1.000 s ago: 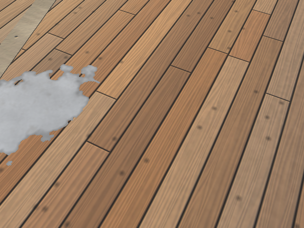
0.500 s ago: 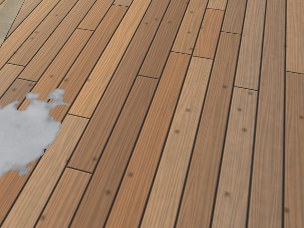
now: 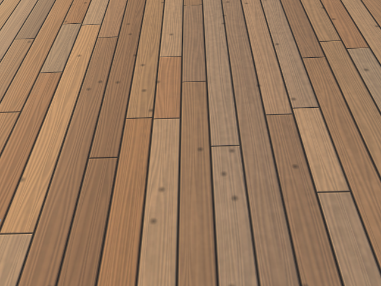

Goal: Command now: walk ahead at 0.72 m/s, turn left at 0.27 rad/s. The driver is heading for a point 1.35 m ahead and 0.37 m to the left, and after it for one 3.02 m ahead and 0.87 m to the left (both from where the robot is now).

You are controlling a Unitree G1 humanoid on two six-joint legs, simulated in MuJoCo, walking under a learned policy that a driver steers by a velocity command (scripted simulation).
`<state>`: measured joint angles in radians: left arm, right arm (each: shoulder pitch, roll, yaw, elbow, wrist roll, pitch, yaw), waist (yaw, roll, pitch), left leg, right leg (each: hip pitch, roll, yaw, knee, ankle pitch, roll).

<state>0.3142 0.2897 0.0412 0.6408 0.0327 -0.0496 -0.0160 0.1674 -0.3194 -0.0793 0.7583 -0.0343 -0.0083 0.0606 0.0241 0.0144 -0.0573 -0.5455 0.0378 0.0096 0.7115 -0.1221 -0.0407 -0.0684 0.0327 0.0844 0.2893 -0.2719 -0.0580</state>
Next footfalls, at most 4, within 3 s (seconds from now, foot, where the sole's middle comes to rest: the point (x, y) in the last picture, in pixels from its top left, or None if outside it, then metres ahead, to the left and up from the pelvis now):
0.20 left None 0.24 0.16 -0.79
0.64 right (161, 235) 0.74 0.20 -0.79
1.04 left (80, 187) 0.96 0.57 -0.79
1.44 right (128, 116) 1.42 0.42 -0.79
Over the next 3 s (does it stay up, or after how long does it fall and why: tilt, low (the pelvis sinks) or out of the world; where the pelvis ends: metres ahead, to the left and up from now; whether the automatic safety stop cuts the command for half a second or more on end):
stays up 1.60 0.52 -0.01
